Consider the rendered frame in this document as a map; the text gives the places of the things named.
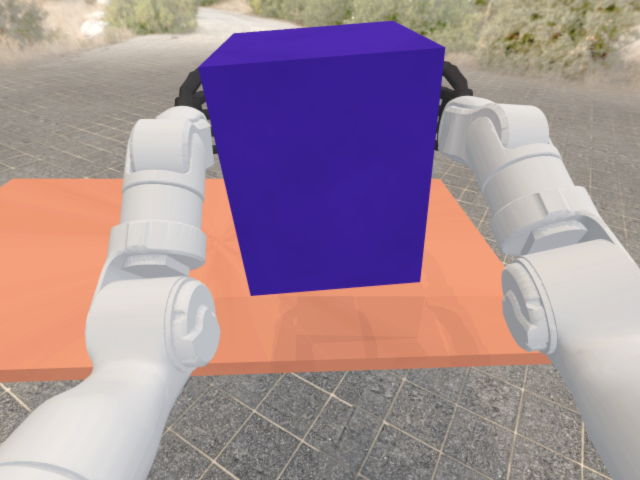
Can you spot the left robot forearm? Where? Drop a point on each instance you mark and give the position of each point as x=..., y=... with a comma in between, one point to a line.
x=159, y=234

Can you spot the left robot hand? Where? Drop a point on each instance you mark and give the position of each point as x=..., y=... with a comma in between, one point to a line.
x=189, y=97

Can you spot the right robot hand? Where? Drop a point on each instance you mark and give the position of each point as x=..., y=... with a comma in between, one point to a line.
x=459, y=84

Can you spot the left robot upper arm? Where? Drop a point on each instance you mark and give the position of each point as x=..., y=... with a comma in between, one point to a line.
x=145, y=337

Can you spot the table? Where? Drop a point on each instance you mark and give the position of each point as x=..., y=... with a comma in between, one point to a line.
x=54, y=237

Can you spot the carton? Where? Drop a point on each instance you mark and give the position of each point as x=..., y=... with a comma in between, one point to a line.
x=326, y=138

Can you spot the right robot upper arm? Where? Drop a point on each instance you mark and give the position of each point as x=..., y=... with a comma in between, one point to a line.
x=580, y=305

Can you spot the right robot forearm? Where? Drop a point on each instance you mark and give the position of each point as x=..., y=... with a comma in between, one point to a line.
x=533, y=201

